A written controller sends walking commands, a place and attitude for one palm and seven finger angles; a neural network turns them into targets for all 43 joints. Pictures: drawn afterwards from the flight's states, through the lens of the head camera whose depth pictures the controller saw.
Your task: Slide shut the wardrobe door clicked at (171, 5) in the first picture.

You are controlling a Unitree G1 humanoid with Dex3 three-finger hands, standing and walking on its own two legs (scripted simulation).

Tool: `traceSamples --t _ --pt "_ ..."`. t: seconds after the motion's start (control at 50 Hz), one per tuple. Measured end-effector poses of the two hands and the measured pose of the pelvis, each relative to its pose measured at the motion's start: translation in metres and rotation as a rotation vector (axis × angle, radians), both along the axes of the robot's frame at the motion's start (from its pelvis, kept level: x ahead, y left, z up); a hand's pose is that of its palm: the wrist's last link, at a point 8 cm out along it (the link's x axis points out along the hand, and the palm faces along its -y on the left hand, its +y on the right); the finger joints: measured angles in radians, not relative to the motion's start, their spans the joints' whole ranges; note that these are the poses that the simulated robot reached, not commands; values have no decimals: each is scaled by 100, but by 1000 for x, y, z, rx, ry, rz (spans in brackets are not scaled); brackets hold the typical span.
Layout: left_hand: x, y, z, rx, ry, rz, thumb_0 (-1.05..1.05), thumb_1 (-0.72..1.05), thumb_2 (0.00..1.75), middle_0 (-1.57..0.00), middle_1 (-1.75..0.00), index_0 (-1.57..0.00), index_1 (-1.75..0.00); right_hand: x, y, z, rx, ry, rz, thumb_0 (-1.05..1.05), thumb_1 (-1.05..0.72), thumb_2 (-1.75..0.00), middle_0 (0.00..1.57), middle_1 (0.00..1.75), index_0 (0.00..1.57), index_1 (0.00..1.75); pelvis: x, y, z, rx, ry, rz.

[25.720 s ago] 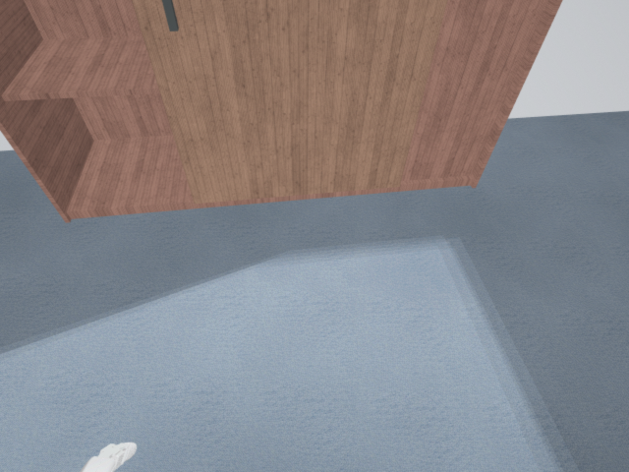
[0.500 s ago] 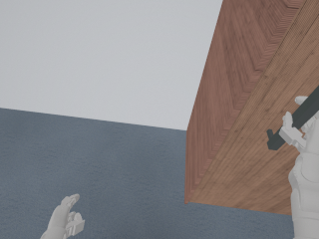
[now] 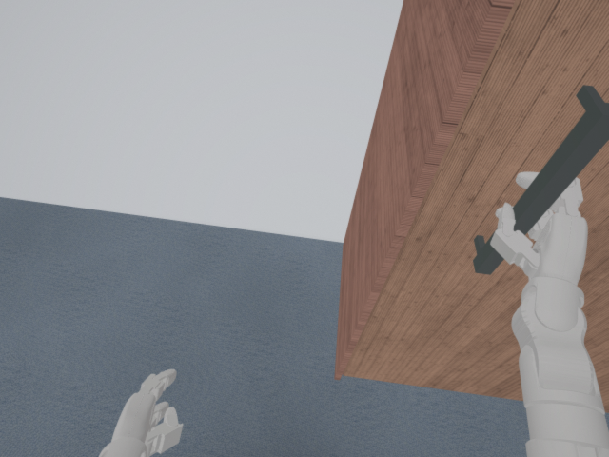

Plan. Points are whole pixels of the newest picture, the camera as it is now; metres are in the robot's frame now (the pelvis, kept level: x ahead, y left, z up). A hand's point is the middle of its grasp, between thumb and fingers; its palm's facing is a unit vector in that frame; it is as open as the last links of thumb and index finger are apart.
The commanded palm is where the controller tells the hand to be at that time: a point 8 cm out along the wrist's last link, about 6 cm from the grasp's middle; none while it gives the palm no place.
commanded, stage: stop walking and hold the door there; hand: right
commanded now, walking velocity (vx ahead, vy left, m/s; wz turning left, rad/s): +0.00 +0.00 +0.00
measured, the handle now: (526, 195) +0.40 -0.26 +0.15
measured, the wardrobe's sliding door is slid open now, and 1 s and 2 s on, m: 0.00 0.00 0.00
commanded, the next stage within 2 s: loosen the grip on the handle in 1.14 s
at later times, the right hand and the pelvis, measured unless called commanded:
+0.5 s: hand (503, 236) +0.35 -0.23 +0.13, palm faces +0.22 +0.97 -0.10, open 6.4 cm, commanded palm +0.32 -0.24 +0.13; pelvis +0.00 -0.07 -0.01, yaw +2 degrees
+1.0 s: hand (504, 236) +0.35 -0.23 +0.13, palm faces +0.25 +0.96 -0.14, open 6.4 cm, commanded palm +0.32 -0.23 +0.13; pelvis +0.04 -0.07 +0.00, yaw +2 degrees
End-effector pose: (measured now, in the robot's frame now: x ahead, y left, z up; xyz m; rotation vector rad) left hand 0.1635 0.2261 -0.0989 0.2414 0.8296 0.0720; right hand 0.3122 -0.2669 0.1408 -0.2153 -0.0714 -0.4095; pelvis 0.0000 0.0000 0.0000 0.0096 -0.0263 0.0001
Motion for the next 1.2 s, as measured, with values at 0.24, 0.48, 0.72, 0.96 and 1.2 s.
traceSamples --t 0.24,0.48,0.72,0.96,1.2 --pt "0 -9 16 52 -33 32 1 90 90 -20 -29 -20 -30 1 -3 -2 58 -29 86 -1 -75 -81 38 137 12 135 -1 -28 3 27 -6 10" --pt "-8 -71 -10 -11 22 34 1 91 90 -20 -29 -20 -30 7 -10 -9 72 -121 203 -1 -75 -83 41 139 14 135 0 -64 -14 0 -43 36" --pt "8 -111 -7 -103 16 -49 1 90 90 -21 -30 -21 -30 5 -11 -4 27 -55 197 -2 -74 -80 43 140 17 137 19 -71 1 -5 -4 42" --pt "51 -71 22 -3 -105 -5 1 90 90 -20 -29 -20 -30 5 -9 -4 39 -55 180 -1 -75 -82 42 140 16 138 34 -68 5 -10 15 41" --pt "45 -65 19 -16 -77 12 1 90 90 -20 -29 -20 -30 4 -7 -4 34 -51 160 -1 -76 -83 42 140 15 138 42 -62 6 -8 25 38"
